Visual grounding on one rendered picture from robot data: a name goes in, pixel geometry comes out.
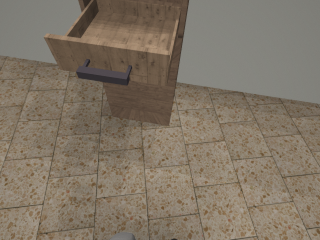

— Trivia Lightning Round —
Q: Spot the handle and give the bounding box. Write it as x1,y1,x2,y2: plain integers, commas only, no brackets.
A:
76,59,132,86

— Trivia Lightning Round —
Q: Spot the cabinet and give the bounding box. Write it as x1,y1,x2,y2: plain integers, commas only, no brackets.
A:
78,0,189,126

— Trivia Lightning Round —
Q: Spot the drawer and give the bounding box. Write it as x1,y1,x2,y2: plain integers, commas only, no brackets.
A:
44,0,182,86

